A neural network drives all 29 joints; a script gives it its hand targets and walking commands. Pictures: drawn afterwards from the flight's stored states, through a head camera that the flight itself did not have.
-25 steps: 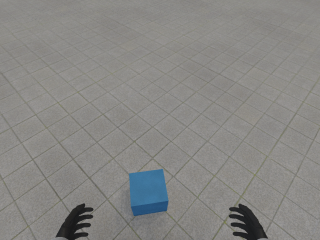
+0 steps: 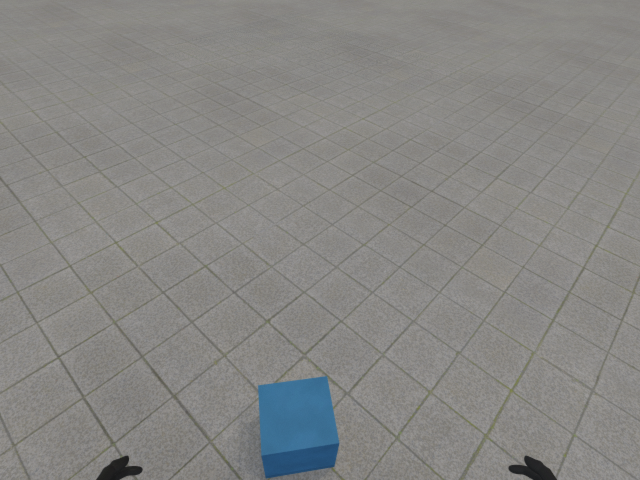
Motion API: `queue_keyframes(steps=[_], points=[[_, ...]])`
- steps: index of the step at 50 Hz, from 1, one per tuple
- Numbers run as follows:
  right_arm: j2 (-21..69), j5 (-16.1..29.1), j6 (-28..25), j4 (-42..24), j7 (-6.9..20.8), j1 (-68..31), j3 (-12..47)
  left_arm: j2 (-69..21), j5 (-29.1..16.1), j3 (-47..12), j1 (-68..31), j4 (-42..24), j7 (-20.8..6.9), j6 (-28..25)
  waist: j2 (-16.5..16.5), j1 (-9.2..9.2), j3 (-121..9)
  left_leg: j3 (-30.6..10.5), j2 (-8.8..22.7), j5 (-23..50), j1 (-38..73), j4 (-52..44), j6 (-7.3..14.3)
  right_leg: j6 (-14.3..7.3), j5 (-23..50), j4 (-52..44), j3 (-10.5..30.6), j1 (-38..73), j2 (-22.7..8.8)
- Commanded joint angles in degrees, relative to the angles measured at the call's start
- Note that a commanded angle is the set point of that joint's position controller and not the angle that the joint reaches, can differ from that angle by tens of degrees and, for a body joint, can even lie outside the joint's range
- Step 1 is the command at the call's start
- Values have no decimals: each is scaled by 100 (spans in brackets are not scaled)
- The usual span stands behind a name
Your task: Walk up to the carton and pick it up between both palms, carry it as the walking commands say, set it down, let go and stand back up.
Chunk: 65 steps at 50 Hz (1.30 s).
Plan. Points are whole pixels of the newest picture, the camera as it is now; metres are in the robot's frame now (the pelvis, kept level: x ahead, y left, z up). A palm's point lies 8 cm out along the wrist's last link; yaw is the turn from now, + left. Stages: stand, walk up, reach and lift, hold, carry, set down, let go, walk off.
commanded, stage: stand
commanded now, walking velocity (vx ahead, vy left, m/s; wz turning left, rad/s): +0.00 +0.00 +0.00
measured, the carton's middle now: (296, 426) +0.45 +0.05 -0.67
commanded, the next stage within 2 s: none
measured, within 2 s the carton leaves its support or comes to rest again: neither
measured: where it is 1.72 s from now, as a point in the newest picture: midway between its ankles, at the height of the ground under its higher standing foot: outside the picture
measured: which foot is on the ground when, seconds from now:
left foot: down 0.00-1.00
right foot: down 0.00-1.00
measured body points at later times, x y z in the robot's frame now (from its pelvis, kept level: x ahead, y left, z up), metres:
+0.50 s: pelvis -0.02 +0.01 +0.00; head -0.05 +0.02 +0.45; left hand +0.07 +0.28 -0.12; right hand +0.07 -0.27 -0.11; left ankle -0.01 +0.11 -0.74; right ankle -0.04 -0.11 -0.74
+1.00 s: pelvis -0.04 +0.00 +0.01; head -0.06 +0.01 +0.46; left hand +0.01 +0.29 -0.13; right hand +0.01 -0.28 -0.12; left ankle -0.01 +0.11 -0.74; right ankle -0.04 -0.11 -0.74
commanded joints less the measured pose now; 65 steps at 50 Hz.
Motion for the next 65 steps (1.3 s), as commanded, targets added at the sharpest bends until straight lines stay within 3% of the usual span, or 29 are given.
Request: queue_keyframes(steps=[1,6,7,8,9,11,12,14,15,18,19,22,27,32,37,40,43,45,46,48,49,54,55,57,59,60,61,62,65], points=[[-798,34,-276,-399,-90,-292,-172,870,1,242,-416,-420,86,-298,312,-90,-202,-565,555,1903,272,-333,-17,181,1454,-427,544,-222,-473],[-706,36,-215,-137,-186,-317,-69,718,-46,153,-456,-104,157,-178,149,-9,-249,-714,592,2572,252,-293,3,210,1803,-251,403,-87,-400],[-882,50,-198,-116,-185,-285,-82,794,8,180,-372,-120,182,-192,464,27,-313,-633,594,2601,286,-260,-49,201,1839,-222,425,-28,-438],[-766,60,-180,-9,-211,-191,-56,736,21,145,-461,-121,198,-193,588,-35,-150,-643,545,2435,68,-301,-64,163,1595,-258,436,-24,-455],[-847,37,-186,-16,-177,-253,-52,911,2,185,-235,56,212,-195,237,57,3,-696,570,2250,29,-343,-63,156,1602,-406,498,-13,-507],[-971,58,-166,93,-193,-213,-76,813,0,124,-355,39,209,-212,256,-74,-40,-611,548,2110,-2,-415,-50,176,1744,-345,504,57,-539],[-906,41,-231,123,-207,-213,-54,906,-74,156,-125,146,168,-191,230,98,-205,-659,566,2047,129,-375,-49,185,1542,-408,483,57,-559],[-885,22,-242,285,-222,-190,-60,773,-25,91,-376,194,195,-219,-89,28,108,-808,606,1794,-37,-533,4,109,1396,-474,506,-27,-562],[-1031,53,-256,344,-219,-137,-84,845,13,92,-560,145,182,-225,-37,-108,174,-804,625,1669,-18,-587,4,107,1294,-524,548,-144,-575],[-1051,41,-238,408,-184,-390,-95,878,-41,84,-221,307,202,-276,169,107,141,-863,632,1621,-68,-555,14,82,1184,-636,622,-53,-631],[-768,67,-248,389,-179,-429,-21,821,-23,73,-571,257,223,-276,-39,-45,194,-796,595,1364,-130,-671,-60,142,985,-633,592,-60,-671],[-733,107,-260,595,-167,-239,9,733,-28,19,-384,440,196,-251,395,-56,310,-868,569,903,-111,-841,-21,169,792,-737,550,-168,-573],[-992,110,-286,725,-146,-218,-36,898,4,22,-512,474,179,-277,4,-100,84,-923,617,821,-10,-882,-2,149,727,-708,481,-186,-535],[-665,100,-194,869,-148,-245,85,1007,-5,49,-104,739,221,-269,228,66,317,-830,576,638,-187,-963,-49,112,588,-790,607,-197,-647],[-935,104,-179,1046,-186,-32,-13,805,-56,-27,-92,828,139,-299,61,-47,341,-920,578,361,-173,-913,13,96,388,-973,635,-308,-625],[-809,38,-198,1059,-190,-232,49,817,-36,4,-266,801,161,-257,378,-55,569,-1007,647,1,-396,-1133,-1,73,137,-914,594,-498,-622],[-807,68,-171,1072,-131,-174,70,1059,-30,80,-65,888,160,-279,22,19,510,-996,576,76,-515,-1041,9,62,161,-964,652,-354,-597],[-842,90,-161,1164,-156,-19,69,945,-9,54,-20,899,156,-226,396,-2,419,-996,575,-97,-422,-1117,-61,25,-97,-926,623,-392,-632],[-966,143,-205,1154,-166,20,20,878,-18,-2,-110,828,139,-239,323,-123,421,-952,579,-59,-288,-1132,-51,26,62,-936,634,-474,-626],[-837,81,-171,1180,-184,-97,62,950,-83,45,44,875,155,-301,108,60,312,-930,575,282,-201,-1018,-35,14,118,-990,629,-386,-679],[-894,79,-215,1133,-190,-79,27,1001,-15,30,-190,841,165,-270,-114,-67,348,-869,547,307,-93,-929,-51,-2,-28,-1116,623,-563,-675],[-1158,82,-227,1146,-189,-223,7,1231,-44,122,-236,757,160,-314,154,-20,248,-974,603,677,-289,-879,-32,-22,486,-1026,744,-197,-816],[-871,125,-228,1221,-176,-56,106,983,-80,64,-257,770,174,-288,-196,-53,13,-973,604,764,-127,-868,-28,6,452,-957,677,-98,-794],[-1187,121,-257,1206,-208,-91,37,1078,-61,61,-98,811,176,-286,441,-70,383,-997,642,440,-155,-998,1,-17,366,-988,612,-327,-689],[-973,102,-181,1254,-195,3,89,1101,-52,94,-91,845,169,-231,85,-75,403,-1005,654,572,-148,-872,-2,9,366,-1056,653,-353,-717],[-893,103,-161,1244,-214,-108,153,1072,-94,65,-82,816,164,-251,86,20,499,-929,612,886,-240,-1001,-88,37,499,-937,490,-279,-707],[-1072,126,-192,1263,-230,-2,98,1051,-63,51,-183,773,175,-266,207,-145,549,-933,636,673,-192,-955,-65,28,527,-1047,611,-414,-753],[-1102,88,-196,1179,-206,-365,109,982,-99,13,-218,716,176,-276,248,70,462,-1018,655,671,-254,-902,-21,22,527,-990,640,-302,-765],[-1148,87,-173,1240,-250,-123,108,1022,-98,43,-135,771,176,-233,156,-58,354,-994,675,811,-159,-945,-48,50,582,-869,566,-219,-706]])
